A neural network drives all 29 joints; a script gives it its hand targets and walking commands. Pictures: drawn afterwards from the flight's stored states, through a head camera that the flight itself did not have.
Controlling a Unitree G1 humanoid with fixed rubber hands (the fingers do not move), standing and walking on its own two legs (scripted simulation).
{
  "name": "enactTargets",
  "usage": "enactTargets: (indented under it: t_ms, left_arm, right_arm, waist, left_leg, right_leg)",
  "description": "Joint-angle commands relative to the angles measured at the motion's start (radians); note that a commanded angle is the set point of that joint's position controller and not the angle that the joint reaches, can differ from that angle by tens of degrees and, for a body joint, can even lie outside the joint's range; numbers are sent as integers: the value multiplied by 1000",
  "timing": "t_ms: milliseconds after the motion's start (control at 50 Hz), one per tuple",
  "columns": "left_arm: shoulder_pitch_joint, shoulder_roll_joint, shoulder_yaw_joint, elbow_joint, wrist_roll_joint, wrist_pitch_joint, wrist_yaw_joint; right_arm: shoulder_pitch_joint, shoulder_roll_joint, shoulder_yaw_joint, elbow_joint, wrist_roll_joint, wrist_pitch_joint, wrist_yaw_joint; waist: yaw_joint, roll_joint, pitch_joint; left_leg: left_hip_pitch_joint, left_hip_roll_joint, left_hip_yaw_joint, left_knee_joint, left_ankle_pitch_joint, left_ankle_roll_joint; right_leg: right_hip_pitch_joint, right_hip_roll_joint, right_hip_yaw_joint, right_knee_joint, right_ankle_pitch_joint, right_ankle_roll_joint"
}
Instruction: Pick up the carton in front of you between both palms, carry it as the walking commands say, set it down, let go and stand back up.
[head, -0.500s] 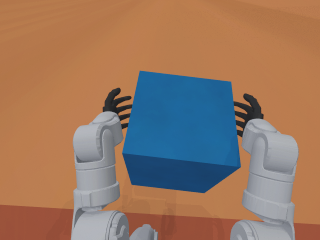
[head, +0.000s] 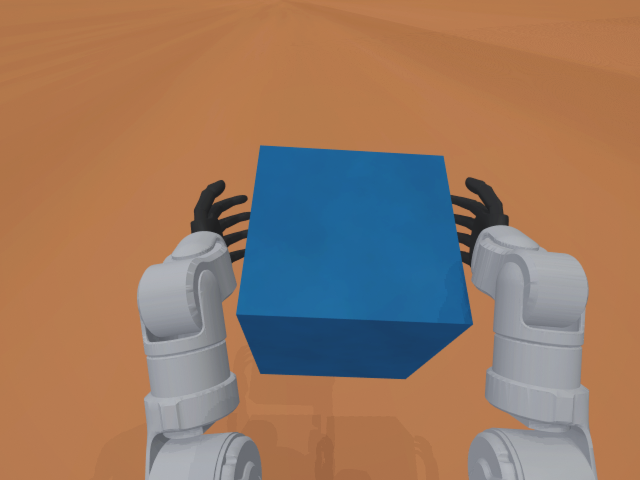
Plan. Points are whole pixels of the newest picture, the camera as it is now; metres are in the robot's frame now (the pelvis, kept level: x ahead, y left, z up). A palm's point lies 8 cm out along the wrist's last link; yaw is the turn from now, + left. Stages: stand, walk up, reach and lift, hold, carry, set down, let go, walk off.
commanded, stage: carry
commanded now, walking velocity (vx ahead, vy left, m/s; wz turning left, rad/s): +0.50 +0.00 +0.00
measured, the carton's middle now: (341, 276) +0.37 +0.00 +0.09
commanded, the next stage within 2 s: none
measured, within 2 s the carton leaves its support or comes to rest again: neither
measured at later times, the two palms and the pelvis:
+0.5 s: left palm (240, 105) +0.68 +0.16 +0.17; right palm (414, 99) +0.67 -0.13 +0.18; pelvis +0.32 +0.03 +0.02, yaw -1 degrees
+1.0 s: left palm (268, 71) +0.93 +0.15 +0.13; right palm (399, 69) +0.94 -0.15 +0.12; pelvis +0.66 -0.01 +0.04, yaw +2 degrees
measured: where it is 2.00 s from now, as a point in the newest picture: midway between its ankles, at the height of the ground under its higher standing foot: (332, 332)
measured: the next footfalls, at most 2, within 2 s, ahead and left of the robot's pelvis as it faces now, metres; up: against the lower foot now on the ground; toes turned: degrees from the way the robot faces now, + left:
left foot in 0.40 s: +0.43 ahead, +0.11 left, +0.02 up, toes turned +6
right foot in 0.84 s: +0.73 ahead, -0.09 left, +0.02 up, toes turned -10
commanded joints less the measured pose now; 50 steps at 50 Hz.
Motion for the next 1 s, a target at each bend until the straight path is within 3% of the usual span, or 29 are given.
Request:
enactTargets:
  t_ms: [0,20,40,60,80,120,180,240,320,360,380,400,420,440,480,520,600,720,780,800,820,840,860,880,900,920,940,960,980]
  left_arm:
    - [-489,-642,-570,88,-218,33,-22]
    - [-516,-677,-578,95,-240,35,-27]
    - [-556,-710,-596,70,-270,40,-37]
    - [-612,-761,-631,52,-311,36,-50]
    - [-688,-808,-651,23,-348,27,-66]
    - [-779,-896,-694,-2,-408,11,-89]
    - [-774,-933,-707,24,-439,1,-107]
    - [-709,-884,-669,65,-401,9,-94]
    - [-641,-838,-619,130,-320,33,-76]
    - [-639,-829,-597,153,-288,43,-71]
    - [-635,-825,-586,167,-272,47,-69]
    - [-637,-823,-572,176,-260,50,-67]
    - [-651,-838,-555,180,-248,53,-65]
    - [-683,-847,-553,172,-246,50,-63]
    - [-684,-912,-555,177,-232,33,-65]
    - [-654,-981,-572,175,-223,4,-76]
    - [-522,-1057,-641,150,-193,-52,-96]
    - [-259,-1110,-792,24,-249,-83,-144]
    - [-126,-1075,-827,-77,-290,-71,-157]
    - [-89,-1064,-834,-110,-300,-63,-159]
    - [-43,-1052,-830,-127,-304,-55,-162]
    - [7,-1027,-818,-132,-295,-46,-165]
    - [59,-1027,-812,-113,-292,-45,-167]
    - [95,-1041,-814,-148,-295,-42,-174]
    - [105,-1072,-821,-180,-302,-41,-182]
    - [102,-1095,-825,-222,-308,-43,-188]
    - [95,-1109,-834,-264,-317,-44,-193]
    - [102,-1118,-839,-296,-326,-45,-197]
    - [101,-1110,-844,-323,-334,-46,-200]
  right_arm:
    - [-553,693,512,-71,196,10,36]
    - [-572,690,496,-71,179,15,33]
    - [-583,703,478,-52,155,15,27]
    - [-582,722,457,-53,138,12,27]
    - [-592,748,443,-47,117,6,30]
    - [-654,804,454,-59,119,-8,38]
    - [-722,833,517,-85,160,-18,49]
    - [-678,807,527,-46,161,-4,48]
    - [-664,824,538,42,202,32,77]
    - [-665,843,525,94,217,40,90]
    - [-648,849,513,128,220,41,93]
    - [-639,842,495,144,217,40,95]
    - [-688,845,490,161,217,35,92]
    - [-673,877,482,163,226,31,93]
    - [-721,963,504,125,247,9,107]
    - [-759,1056,546,88,269,-22,127]
    - [-652,1135,612,51,271,-73,161]
    - [-347,1094,702,-86,225,-108,176]
    - [-177,1068,745,-199,216,-95,170]
    - [-101,1051,745,-222,211,-86,169]
    - [-52,1025,741,-238,203,-75,170]
    - [-32,1024,751,-265,209,-59,172]
    - [6,1010,753,-291,206,-45,177]
    - [5,1027,778,-315,223,-41,183]
    - [15,1050,786,-337,235,-42,189]
    - [26,1079,796,-359,248,-46,195]
    - [42,1104,804,-381,260,-51,200]
    - [62,1122,808,-404,269,-54,201]
    - [74,1124,816,-417,274,-56,200]
  waist:
    - [121,-197,-497]
    - [109,-344,-442]
    - [109,-214,-446]
    - [120,-91,-423]
    - [108,-31,-399]
    - [79,-71,-382]
    - [82,-126,-366]
    - [91,-162,-354]
    - [90,-186,-310]
    - [33,-165,-354]
    - [-5,-126,-424]
    - [-34,22,-488]
    - [-36,269,-487]
    - [-37,227,-470]
    - [-47,20,-415]
    - [-29,38,-404]
    - [-15,81,-399]
    - [-5,108,-309]
    - [6,125,-331]
    - [14,101,-370]
    - [33,62,-417]
    - [51,-136,-533]
    - [51,-347,-531]
    - [50,-277,-484]
    - [53,-177,-446]
    - [50,-91,-397]
    - [43,-77,-363]
    - [40,-111,-353]
    - [38,-143,-349]
  left_leg:
    - [-354,-12,46,560,625,-2]
    - [-608,-158,-34,779,112,-3]
    - [-661,-100,-136,928,83,35]
    - [-680,-71,-139,955,105,45]
    - [-685,-36,-143,895,146,51]
    - [-638,-5,-143,769,211,49]
    - [-620,-2,-100,572,212,34]
    - [-555,4,-66,304,318,19]
    - [-386,-65,52,35,456,29]
    - [-156,-115,116,-99,548,46]
    - [67,-79,66,-66,524,65]
    - [261,128,-266,-78,435,124]
    - [441,314,-663,-157,532,251]
    - [452,323,-684,-160,541,281]
    - [357,275,-512,-139,663,236]
    - [284,242,-406,-188,651,181]
    - [313,223,-270,-244,704,174]
    - [316,137,-50,-245,977,101]
    - [322,129,18,-120,1175,59]
    - [259,108,60,-10,1162,32]
    - [103,86,63,139,986,6]
    - [-189,33,32,413,657,-30]
    - [-485,-108,3,649,139,-47]
    - [-586,-73,-72,767,75,-24]
    - [-606,-33,-95,751,96,-12]
    - [-577,11,-102,652,148,-7]
    - [-534,39,-100,504,182,-7]
    - [-462,29,-71,402,205,-16]
    - [-412,13,-43,329,210,-26]
  right_leg:
    - [778,-181,469,-221,-291,-143]
    - [837,-319,861,-368,-57,-243]
    - [842,-344,791,-296,116,-269]
    - [789,-326,680,-243,251,-258]
    - [730,-309,596,-244,238,-219]
    - [654,-270,498,-286,110,-159]
    - [617,-264,392,-324,111,-168]
    - [624,-236,272,-318,214,-146]
    - [625,-192,147,-265,421,-71]
    - [595,-148,44,-80,625,-11]
    - [484,-124,18,75,550,27]
    - [272,-78,25,316,247,67]
    - [-58,79,79,533,-241,82]
    - [-168,51,159,664,-298,52]
    - [-203,-23,187,622,-201,37]
    - [-147,-56,180,486,-126,48]
    - [-112,-54,124,242,-80,76]
    - [55,-8,-9,-179,203,75]
    - [245,30,-78,-298,274,44]
    - [416,44,-102,-331,272,33]
    - [635,-20,-25,-304,223,13]
    - [936,-286,345,-234,238,-96]
    - [1072,-418,638,-330,356,-216]
    - [1038,-423,573,-317,530,-228]
    - [980,-399,476,-303,664,-199]
    - [885,-376,390,-325,691,-143]
    - [813,-347,317,-362,628,-96]
    - [751,-318,253,-383,611,-72]
    - [713,-300,206,-389,631,-71]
